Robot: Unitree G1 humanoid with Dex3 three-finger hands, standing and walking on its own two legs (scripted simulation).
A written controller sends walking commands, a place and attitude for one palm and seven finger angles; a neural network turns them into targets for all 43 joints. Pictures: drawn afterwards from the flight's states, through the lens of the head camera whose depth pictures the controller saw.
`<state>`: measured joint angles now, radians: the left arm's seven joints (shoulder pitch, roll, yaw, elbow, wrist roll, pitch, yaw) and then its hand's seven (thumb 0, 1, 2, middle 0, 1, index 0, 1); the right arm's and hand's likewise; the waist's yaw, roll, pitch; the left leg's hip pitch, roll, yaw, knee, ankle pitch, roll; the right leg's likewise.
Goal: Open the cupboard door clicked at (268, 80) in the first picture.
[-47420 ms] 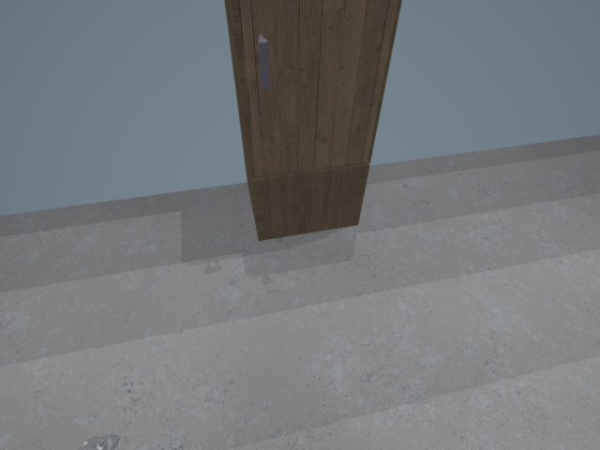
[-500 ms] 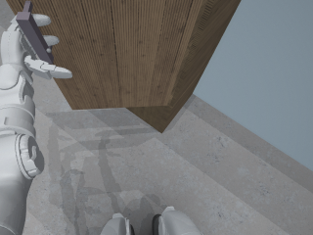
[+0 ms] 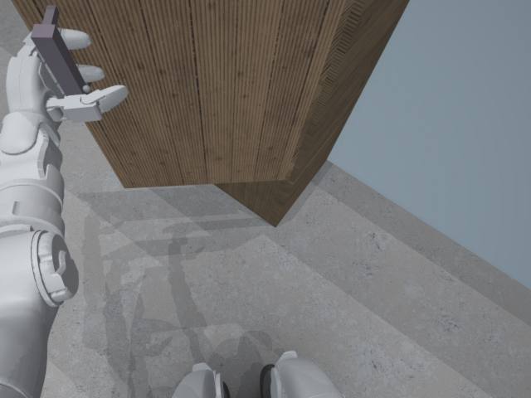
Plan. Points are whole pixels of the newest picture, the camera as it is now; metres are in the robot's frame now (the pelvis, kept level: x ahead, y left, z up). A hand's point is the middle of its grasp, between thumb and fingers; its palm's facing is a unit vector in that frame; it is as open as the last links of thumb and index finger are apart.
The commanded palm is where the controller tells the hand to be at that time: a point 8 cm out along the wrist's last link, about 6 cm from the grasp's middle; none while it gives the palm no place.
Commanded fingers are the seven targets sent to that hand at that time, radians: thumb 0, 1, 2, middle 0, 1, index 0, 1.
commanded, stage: close the thumb around the handle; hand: left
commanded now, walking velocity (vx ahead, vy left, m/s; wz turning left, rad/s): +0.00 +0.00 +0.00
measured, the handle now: (69, 62) +0.58 +0.23 +0.10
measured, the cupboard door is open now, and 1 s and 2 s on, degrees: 42 61 86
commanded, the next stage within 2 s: pull the door open along its arc in 0.32 s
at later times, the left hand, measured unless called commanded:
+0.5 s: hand (86, 90) +0.53 +0.20 +0.09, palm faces +0.03 -1.00 +0.00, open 5.5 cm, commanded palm +0.50 +0.24 +0.09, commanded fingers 0.00 0.90 0.90 -0.40 -1.35 -0.40 -1.35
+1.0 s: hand (104, 165) +0.41 +0.17 +0.09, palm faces +0.11 -0.99 +0.07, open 6.0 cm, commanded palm +0.35 +0.22 +0.09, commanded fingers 0.00 0.90 0.90 -0.40 -1.35 -0.40 -1.35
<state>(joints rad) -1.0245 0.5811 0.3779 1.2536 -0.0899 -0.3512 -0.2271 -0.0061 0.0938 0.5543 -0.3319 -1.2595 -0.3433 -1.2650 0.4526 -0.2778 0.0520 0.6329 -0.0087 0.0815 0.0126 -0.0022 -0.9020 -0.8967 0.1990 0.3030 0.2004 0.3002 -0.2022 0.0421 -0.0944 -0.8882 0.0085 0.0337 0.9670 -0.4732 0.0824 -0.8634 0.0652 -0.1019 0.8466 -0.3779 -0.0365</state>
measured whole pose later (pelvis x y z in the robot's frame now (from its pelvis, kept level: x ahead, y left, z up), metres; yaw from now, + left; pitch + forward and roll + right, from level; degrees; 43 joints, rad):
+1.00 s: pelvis +0.01 +0.00 +0.02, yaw -2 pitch +16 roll -2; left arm -0.33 0.22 0.27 0.51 -0.21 -0.28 -0.06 0.01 0.68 0.72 -0.38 -1.34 -0.38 -1.35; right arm 0.35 -0.25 0.01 0.53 0.03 0.07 0.04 0.00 -0.90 -0.90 0.20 0.30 0.20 0.30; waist -0.07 0.04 -0.15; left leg -0.65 0.00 0.09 0.83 -0.45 0.08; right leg -0.67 0.07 -0.03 0.77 -0.37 -0.03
